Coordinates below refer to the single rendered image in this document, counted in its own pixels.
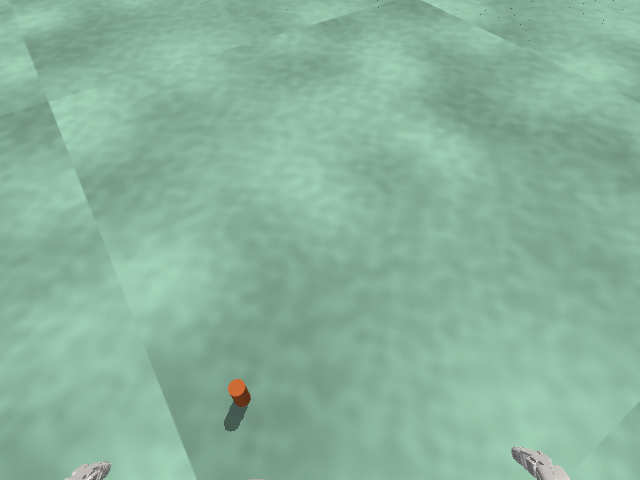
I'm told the right robot hand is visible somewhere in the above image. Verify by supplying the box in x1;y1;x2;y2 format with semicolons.
511;446;571;480

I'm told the can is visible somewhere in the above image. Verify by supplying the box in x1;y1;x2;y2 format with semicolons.
228;379;251;407

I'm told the left robot hand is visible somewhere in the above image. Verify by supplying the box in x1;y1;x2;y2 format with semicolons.
64;462;111;480

